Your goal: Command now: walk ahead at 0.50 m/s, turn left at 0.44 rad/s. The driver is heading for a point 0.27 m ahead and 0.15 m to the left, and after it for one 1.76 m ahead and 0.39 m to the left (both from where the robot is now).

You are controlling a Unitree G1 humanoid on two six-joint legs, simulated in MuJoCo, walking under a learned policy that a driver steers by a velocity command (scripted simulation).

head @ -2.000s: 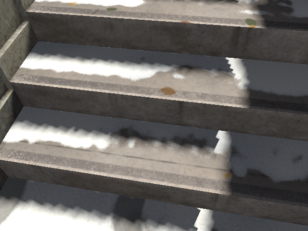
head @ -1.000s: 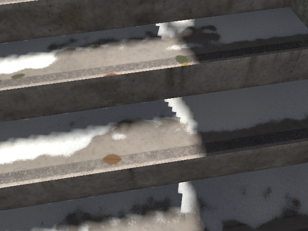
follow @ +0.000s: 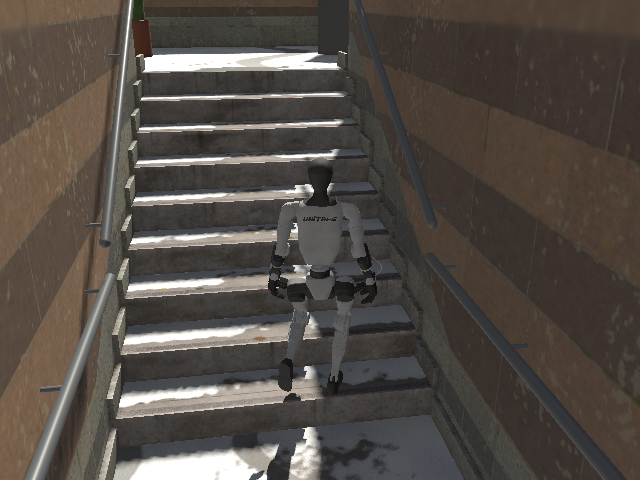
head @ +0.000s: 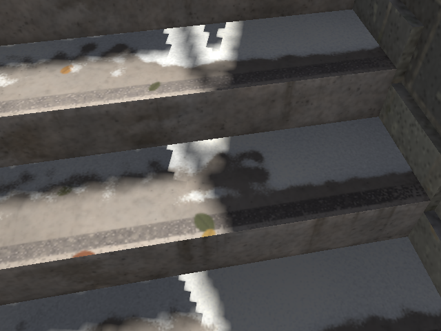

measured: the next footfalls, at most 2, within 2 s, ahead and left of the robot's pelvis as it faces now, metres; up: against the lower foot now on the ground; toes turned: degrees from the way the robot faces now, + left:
left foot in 0.42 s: +0.38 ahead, +0.10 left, +0.17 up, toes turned +12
right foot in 0.84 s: +0.71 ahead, -0.07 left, +0.34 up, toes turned +25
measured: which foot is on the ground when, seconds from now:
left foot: up 0.00-0.40, down 0.42-0.86, up 0.88-1.00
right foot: down 0.00-0.46, up 0.48-0.82, down 0.84-1.00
